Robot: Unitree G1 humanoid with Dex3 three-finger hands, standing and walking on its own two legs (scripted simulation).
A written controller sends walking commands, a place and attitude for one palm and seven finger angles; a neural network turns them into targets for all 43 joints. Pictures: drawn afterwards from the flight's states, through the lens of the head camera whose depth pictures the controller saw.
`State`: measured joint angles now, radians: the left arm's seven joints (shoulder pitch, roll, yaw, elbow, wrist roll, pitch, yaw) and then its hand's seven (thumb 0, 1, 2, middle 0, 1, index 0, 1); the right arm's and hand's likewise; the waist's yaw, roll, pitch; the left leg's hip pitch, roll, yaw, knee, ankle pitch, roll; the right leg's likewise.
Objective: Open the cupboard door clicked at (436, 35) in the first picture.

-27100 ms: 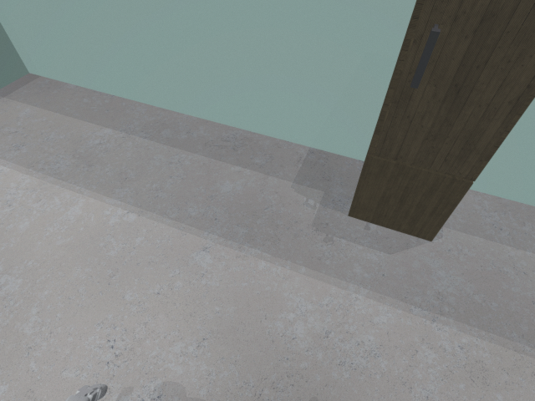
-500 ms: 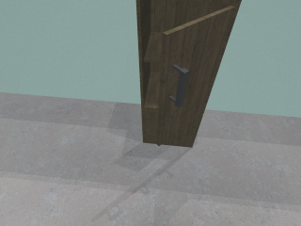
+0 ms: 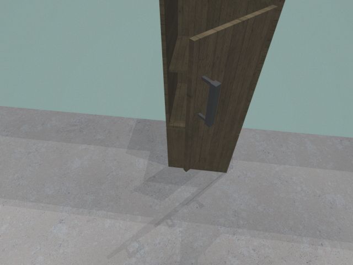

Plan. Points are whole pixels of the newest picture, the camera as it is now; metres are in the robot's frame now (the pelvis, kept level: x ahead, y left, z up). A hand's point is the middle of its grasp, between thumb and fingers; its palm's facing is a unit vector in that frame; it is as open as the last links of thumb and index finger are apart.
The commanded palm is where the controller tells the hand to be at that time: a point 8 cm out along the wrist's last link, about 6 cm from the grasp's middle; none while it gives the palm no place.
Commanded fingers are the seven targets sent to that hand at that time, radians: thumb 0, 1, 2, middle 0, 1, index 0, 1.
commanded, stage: look to check the result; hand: left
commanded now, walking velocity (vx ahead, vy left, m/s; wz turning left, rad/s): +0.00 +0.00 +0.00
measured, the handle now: (207, 102) +0.56 -0.06 +0.05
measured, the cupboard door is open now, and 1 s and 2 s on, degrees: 47 47 47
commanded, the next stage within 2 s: walk to a spot facing it in 0.02 s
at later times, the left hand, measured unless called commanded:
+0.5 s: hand out of the picture +0.02 +0.17 -0.18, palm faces -0.04 -0.98 -0.21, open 7.4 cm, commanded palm none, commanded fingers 0.00 0.90 0.90 -0.20 -0.30 -0.20 -0.30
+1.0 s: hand out of the picture +0.11 +0.12 -0.16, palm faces -0.29 -0.92 -0.25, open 7.4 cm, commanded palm none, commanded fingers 0.00 0.90 0.90 -0.20 -0.30 -0.20 -0.30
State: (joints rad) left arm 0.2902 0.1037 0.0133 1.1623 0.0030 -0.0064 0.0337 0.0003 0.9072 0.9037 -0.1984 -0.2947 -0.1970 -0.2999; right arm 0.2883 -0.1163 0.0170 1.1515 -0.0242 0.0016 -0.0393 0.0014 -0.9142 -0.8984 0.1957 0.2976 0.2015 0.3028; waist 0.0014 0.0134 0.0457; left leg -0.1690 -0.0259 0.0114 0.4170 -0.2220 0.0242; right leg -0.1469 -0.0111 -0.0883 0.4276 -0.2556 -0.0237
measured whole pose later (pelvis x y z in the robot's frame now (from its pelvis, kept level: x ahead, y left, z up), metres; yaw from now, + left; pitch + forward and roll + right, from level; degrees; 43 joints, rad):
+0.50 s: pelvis +0.00 -0.01 -0.01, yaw -8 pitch +0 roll +1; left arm 0.26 0.16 0.08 1.07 0.02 0.06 0.00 0.00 0.91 0.90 -0.20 -0.29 -0.20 -0.30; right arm 0.24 -0.16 -0.04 1.04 -0.03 0.03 -0.05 0.00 -0.91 -0.90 0.20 0.30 0.20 0.30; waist 0.02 -0.01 0.08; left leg -0.23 0.03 0.13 0.55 -0.31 0.01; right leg -0.30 0.03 0.00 0.66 -0.35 -0.03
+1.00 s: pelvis +0.01 -0.05 +0.00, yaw -23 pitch +1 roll +2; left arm 0.25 0.16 0.07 0.94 0.02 0.02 0.01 0.00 0.90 0.90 -0.20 -0.30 -0.20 -0.30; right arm 0.04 -0.23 -0.06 0.90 -0.02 0.06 -0.03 0.00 -0.91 -0.90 0.20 0.30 0.20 0.30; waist 0.04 0.01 0.11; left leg -0.49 0.03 -0.05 1.05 -0.39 -0.07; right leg -0.23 0.11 0.13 0.48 -0.25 -0.08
